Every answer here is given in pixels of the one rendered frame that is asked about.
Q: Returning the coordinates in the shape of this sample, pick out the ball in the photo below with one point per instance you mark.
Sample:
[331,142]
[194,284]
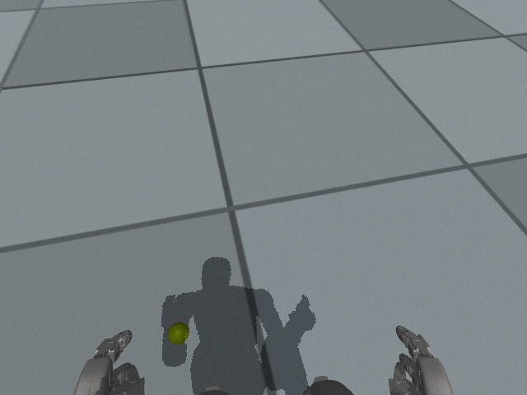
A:
[178,333]

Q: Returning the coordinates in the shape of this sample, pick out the left robot hand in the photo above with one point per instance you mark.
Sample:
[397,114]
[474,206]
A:
[97,376]

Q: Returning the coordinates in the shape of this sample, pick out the right robot hand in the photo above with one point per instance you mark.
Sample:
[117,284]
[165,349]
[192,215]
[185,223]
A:
[427,373]

